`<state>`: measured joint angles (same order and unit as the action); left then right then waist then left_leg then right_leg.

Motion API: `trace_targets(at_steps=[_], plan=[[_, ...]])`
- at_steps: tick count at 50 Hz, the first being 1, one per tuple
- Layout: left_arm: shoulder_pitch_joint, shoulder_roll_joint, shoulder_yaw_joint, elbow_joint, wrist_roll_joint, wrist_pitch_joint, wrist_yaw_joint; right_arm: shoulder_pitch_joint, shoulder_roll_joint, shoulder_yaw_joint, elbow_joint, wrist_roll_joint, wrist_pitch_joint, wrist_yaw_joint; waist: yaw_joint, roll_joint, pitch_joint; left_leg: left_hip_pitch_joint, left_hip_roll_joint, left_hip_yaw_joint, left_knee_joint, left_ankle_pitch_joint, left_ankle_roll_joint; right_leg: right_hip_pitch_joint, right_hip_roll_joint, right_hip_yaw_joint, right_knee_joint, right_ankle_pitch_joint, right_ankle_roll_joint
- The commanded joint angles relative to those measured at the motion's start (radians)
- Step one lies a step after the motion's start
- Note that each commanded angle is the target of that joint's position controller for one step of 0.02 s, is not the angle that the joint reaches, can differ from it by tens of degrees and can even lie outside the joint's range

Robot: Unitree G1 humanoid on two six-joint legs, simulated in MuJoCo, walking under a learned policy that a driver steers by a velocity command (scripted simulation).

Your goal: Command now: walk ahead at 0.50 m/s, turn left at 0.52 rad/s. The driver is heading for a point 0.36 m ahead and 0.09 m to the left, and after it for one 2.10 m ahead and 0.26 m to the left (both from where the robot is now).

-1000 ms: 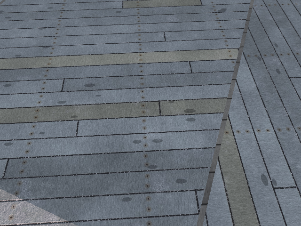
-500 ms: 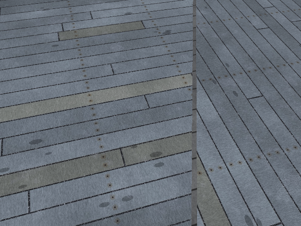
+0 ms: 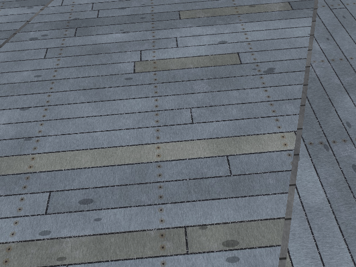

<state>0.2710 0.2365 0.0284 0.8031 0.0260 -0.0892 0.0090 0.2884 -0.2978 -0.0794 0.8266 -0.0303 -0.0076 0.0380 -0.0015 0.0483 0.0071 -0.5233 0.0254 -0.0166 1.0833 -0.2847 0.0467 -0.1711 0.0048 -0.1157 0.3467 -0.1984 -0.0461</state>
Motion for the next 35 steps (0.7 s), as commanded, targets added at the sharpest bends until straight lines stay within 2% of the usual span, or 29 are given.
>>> trace_targets(at_steps=[1,5,7,9,11,13,14,15,16,17,18,19,20,21,22,23,26,32,35], plan=[[0.048,0.105,0.03,-0.022,-0.009,-0.025,0.001,-0.026,-0.012,-0.001,-0.072,-0.007,0.008,0.017,0.0,-0.137,0.012,-0.189,0.048,-0.023,0.018,0.086,-0.02,0.124,-0.272,0.167,-0.185,0.261,-0.103],[0.075,0.106,0.033,0.006,-0.005,-0.02,-0.001,-0.166,0.005,0.015,-0.124,-0.004,0.008,0.034,0.018,-0.135,0.051,-0.194,0.052,0.015,-0.168,0.215,-0.029,0.119,-0.248,0.043,-0.194,0.298,-0.097],[0.088,0.124,0.039,0.017,-0.005,-0.019,0.0,-0.237,0.013,0.025,-0.15,-0.005,0.005,0.043,0.034,-0.137,0.068,-0.142,0.048,0.052,-0.289,0.259,-0.014,0.112,-0.25,-0.003,-0.195,0.305,-0.089],[0.114,0.145,0.046,0.032,-0.005,-0.014,0.004,-0.287,0.006,0.028,-0.173,-0.007,0.004,0.048,0.044,-0.132,0.082,-0.107,0.039,0.091,-0.367,0.232,0.011,0.144,-0.267,-0.033,-0.183,0.341,-0.08],[0.14,0.16,0.05,0.049,-0.004,-0.002,0.008,-0.31,-0.005,0.027,-0.189,-0.012,0.005,0.047,0.048,-0.13,0.084,-0.074,0.015,0.126,-0.422,0.168,0.044,0.2,-0.28,-0.065,-0.132,0.455,-0.068],[0.147,0.191,0.056,0.061,-0.003,0.012,0.013,-0.271,-0.021,0.019,-0.185,-0.017,0.005,0.037,0.022,-0.148,0.043,0.023,-0.048,0.168,-0.454,0.063,0.086,0.248,-0.283,-0.107,0.01,0.769,-0.054],[0.145,0.205,0.059,0.064,-0.003,0.023,0.016,-0.187,-0.034,0.01,-0.163,-0.021,-0.002,0.028,-0.016,-0.146,-0.001,0.112,-0.091,0.177,-0.481,0.031,0.109,0.255,-0.277,-0.121,0.163,0.911,-0.05],[0.136,0.21,0.059,0.059,-0.011,0.031,0.018,-0.031,-0.052,-0.003,-0.115,-0.031,-0.015,0.015,-0.084,-0.113,-0.091,0.303,-0.128,0.164,-0.568,0.101,0.135,0.192,-0.254,-0.14,0.392,0.861,-0.026],[0.139,0.185,0.051,0.032,-0.012,0.03,0.016,0.115,-0.126,-0.029,-0.075,-0.042,-0.023,-0.004,-0.139,-0.03,-0.2,0.566,0.001,-0.013,-0.599,0.148,0.178,-0.023,-0.22,-0.14,0.691,0.509,0.014],[0.207,0.065,0.026,-0.04,-0.023,0.029,-0.001,0.061,-0.271,-0.06,-0.106,-0.023,-0.019,-0.016,-0.044,0.222,-0.303,0.873,0.349,-0.532,-0.602,0.534,0.349,-0.461,-0.021,-0.089,1.071,-0.437,0.083],[0.087,0.162,0.045,-0.051,-0.005,0.029,0.003,0.138,-0.251,-0.064,-0.116,0.023,-0.007,-0.026,-0.129,0.011,-0.368,0.853,0.344,-0.589,-0.657,0.747,0.367,-0.499,-0.018,0.116,1.124,-0.373,0.083],[0.034,0.131,0.037,-0.07,-0.026,0.026,0.004,0.069,-0.22,-0.054,-0.102,0.027,-0.005,-0.036,-0.085,0.006,-0.228,0.741,0.321,-0.411,-0.654,0.891,0.349,-0.53,-0.066,0.133,1.1,-0.266,0.077],[0.032,0.122,0.03,-0.06,-0.022,0.023,0.009,0.013,-0.149,-0.036,-0.102,0.033,-0.005,-0.039,-0.047,-0.037,-0.121,0.596,0.26,-0.319,-0.679,0.912,0.299,-0.497,-0.094,0.13,1.004,-0.21,0.074],[0.034,0.124,0.033,-0.053,-0.006,0.034,0.01,-0.036,-0.113,-0.025,-0.108,0.037,-0.005,-0.042,-0.009,-0.041,-0.065,0.496,0.2,-0.261,-0.703,0.877,0.256,-0.456,-0.109,0.136,0.942,-0.196,0.078],[0.067,0.126,0.033,-0.049,0.011,0.054,0.008,-0.07,-0.085,-0.014,-0.116,0.041,-0.003,-0.043,0.025,-0.026,-0.057,0.415,0.162,-0.223,-0.728,0.868,0.238,-0.395,-0.111,0.138,0.9,-0.187,0.087],[0.082,0.123,0.035,-0.046,0.016,0.073,0.006,-0.074,-0.083,-0.011,-0.119,0.037,-0.007,-0.04,0.038,-0.024,-0.068,0.376,0.147,-0.205,-0.735,0.885,0.228,-0.357,-0.104,0.136,0.868,-0.181,0.094],[0.071,0.099,0.031,-0.059,0.01,0.098,0.005,-0.043,-0.129,-0.025,-0.11,0.025,-0.018,-0.033,0.046,-0.03,-0.099,0.341,0.115,-0.187,-0.734,0.932,0.218,-0.348,-0.08,0.125,0.792,-0.127,0.105],[-0.019,0.083,0.022,-0.054,-0.001,0.109,0.003,0.01,-0.055,0.013,-0.07,0.016,-0.02,-0.045,0.001,0.019,-0.082,0.397,0.116,-0.132,-0.778,0.825,0.135,-0.336,-0.088,0.125,0.57,0.017,0.073],[-0.048,0.077,0.015,-0.039,-0.014,0.115,0.002,0.013,-0.044,0.029,-0.045,0.002,-0.023,-0.054,-0.014,0.024,-0.058,0.406,0.134,-0.102,-0.787,0.786,0.121,-0.254,-0.07,0.128,0.444,0.017,0.054]])
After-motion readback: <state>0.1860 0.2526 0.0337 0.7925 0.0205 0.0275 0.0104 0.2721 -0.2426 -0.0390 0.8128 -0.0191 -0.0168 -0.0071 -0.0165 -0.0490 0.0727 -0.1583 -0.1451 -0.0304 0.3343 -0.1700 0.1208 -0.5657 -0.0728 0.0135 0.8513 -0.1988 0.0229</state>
